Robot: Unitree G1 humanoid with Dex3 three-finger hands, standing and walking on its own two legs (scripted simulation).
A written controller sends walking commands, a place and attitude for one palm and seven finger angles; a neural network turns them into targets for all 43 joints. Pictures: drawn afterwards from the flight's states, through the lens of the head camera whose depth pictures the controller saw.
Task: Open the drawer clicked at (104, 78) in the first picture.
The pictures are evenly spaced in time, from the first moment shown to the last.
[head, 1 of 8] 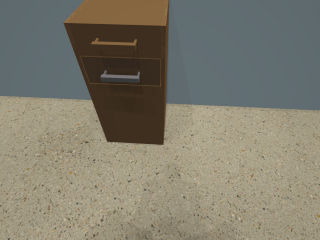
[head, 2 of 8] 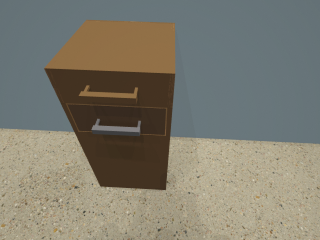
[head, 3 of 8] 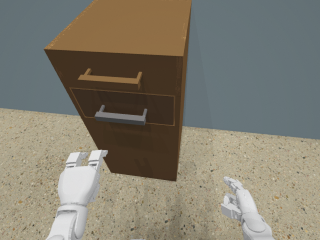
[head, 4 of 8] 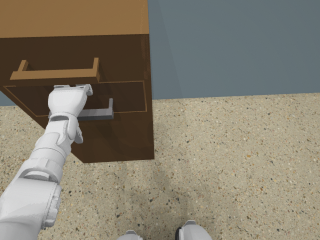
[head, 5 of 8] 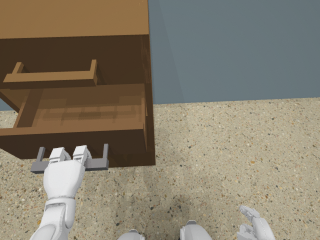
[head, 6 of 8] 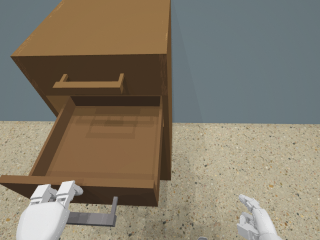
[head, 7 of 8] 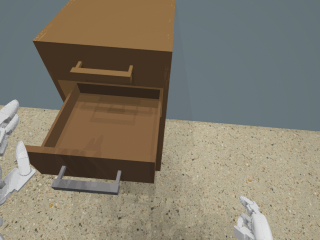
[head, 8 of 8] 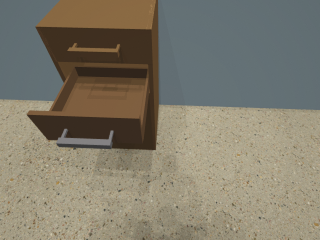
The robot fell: no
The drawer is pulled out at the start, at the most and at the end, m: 0.00 0.30 0.30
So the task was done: yes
